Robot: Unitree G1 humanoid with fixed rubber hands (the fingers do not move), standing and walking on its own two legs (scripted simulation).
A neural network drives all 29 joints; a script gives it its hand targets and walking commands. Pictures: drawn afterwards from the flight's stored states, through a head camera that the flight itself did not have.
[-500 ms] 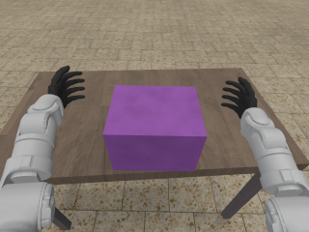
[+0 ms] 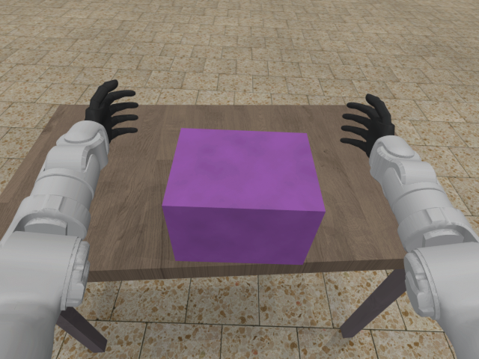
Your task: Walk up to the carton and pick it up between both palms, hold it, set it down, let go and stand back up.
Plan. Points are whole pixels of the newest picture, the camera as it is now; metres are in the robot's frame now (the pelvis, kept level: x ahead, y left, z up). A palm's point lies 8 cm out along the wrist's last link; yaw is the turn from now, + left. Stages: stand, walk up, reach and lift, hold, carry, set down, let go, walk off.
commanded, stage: reach and lift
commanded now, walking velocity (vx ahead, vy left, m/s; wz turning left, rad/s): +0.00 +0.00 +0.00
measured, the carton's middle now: (241, 196) +0.43 -0.02 +0.03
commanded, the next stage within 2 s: none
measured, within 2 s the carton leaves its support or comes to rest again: neither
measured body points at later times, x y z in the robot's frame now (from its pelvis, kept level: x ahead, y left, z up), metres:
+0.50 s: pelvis -0.01 -0.01 -0.01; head +0.02 +0.01 +0.43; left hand +0.45 +0.22 +0.10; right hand +0.43 -0.22 +0.10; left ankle -0.04 +0.12 -0.74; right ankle +0.03 -0.13 -0.74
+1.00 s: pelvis -0.03 -0.01 -0.02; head +0.02 +0.01 +0.42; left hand +0.44 +0.18 +0.08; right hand +0.43 -0.19 +0.09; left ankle -0.04 +0.12 -0.74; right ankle +0.03 -0.13 -0.74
